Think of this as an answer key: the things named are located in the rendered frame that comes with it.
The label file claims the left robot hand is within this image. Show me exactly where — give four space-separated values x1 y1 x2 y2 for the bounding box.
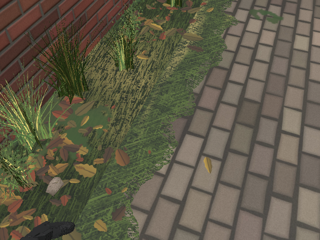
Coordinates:
20 221 75 240

